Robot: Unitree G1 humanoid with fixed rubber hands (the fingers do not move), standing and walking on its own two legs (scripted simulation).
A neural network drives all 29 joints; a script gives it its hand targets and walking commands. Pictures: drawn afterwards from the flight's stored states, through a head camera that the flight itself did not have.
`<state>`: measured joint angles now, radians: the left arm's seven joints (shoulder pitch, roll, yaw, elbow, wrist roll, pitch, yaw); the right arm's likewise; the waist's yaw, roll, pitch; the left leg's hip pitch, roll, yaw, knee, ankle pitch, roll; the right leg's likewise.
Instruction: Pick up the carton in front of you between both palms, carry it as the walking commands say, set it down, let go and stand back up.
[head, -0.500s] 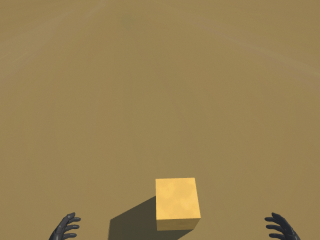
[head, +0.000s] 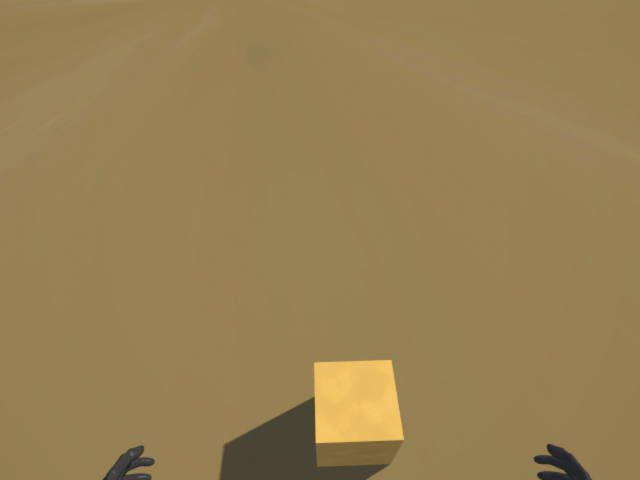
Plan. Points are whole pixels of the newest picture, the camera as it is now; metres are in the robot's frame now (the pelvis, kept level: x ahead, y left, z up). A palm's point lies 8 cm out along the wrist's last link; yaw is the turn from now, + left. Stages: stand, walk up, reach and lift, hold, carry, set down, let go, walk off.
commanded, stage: stand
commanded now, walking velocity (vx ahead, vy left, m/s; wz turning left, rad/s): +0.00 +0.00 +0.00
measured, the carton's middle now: (353, 414) +0.40 -0.05 -0.65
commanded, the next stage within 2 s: none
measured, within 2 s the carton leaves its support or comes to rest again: neither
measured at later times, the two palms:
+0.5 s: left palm out of the picture +0.07 +0.30 -0.10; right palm out of the picture +0.08 -0.31 -0.09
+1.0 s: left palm out of the picture +0.07 +0.31 -0.10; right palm out of the picture +0.07 -0.31 -0.09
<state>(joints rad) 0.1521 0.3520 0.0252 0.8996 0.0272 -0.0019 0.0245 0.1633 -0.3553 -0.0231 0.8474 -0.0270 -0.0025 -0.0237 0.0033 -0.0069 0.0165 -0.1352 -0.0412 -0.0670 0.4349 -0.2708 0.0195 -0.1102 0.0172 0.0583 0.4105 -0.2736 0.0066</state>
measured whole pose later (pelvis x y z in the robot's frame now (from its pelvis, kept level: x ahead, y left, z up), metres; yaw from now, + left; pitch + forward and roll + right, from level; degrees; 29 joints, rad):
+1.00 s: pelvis -0.02 +0.00 +0.01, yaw +0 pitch -3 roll +0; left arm 0.13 0.39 0.01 1.03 0.01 -0.01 0.01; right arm 0.13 -0.39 -0.01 1.01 -0.01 -0.01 -0.01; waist 0.00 -0.01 0.04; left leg -0.11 -0.04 -0.07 0.35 -0.20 0.02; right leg -0.09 0.01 0.06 0.33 -0.20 0.01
